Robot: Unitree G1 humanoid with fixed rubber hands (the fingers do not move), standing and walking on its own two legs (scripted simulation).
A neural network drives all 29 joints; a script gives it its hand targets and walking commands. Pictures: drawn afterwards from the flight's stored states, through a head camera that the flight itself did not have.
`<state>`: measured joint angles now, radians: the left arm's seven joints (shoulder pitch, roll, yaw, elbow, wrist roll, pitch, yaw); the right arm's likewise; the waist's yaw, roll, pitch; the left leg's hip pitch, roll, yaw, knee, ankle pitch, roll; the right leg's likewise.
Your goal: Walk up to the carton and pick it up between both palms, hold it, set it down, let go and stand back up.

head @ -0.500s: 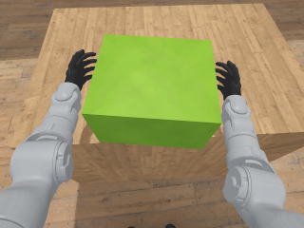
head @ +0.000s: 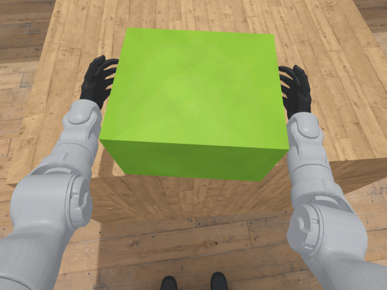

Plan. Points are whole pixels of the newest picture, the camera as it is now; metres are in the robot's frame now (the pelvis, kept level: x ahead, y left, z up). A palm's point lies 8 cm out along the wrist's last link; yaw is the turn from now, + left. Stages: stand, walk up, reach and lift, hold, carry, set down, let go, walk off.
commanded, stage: set down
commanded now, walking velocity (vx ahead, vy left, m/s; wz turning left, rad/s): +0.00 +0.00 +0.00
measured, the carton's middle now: (196, 107) +0.49 -0.03 +0.01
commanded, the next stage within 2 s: none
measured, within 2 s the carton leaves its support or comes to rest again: neither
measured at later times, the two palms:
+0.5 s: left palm (80, 95) +0.50 +0.21 +0.05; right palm (304, 100) +0.47 -0.26 +0.04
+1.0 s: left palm (52, 76) +0.50 +0.23 +0.11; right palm (336, 92) +0.45 -0.29 +0.10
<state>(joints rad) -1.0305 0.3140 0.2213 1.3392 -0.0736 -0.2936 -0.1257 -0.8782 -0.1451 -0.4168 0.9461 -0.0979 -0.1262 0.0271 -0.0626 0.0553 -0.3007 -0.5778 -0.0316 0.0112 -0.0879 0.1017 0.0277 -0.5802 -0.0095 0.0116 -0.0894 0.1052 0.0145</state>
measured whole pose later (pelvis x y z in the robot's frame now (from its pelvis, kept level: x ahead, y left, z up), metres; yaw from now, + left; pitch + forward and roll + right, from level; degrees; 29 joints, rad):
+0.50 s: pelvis +0.02 -0.01 +0.00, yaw +0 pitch +35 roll +0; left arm -1.01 0.45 -0.04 1.39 -0.38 -0.22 -0.10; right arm -0.96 -0.33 0.09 1.18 0.40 -0.17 -0.03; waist -0.08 0.07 -0.34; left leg -0.72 -0.02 0.00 0.18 -0.05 -0.01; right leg -0.70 0.00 0.01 0.12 -0.02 0.01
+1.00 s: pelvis -0.01 +0.00 -0.01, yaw -1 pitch +32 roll -1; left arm -1.09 0.58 -0.20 1.28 -0.55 -0.07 -0.10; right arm -1.05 -0.47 0.13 1.15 0.49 -0.04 0.04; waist -0.07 0.08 -0.32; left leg -0.77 -0.02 0.01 0.30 -0.09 0.02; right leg -0.74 0.00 0.02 0.23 -0.04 0.02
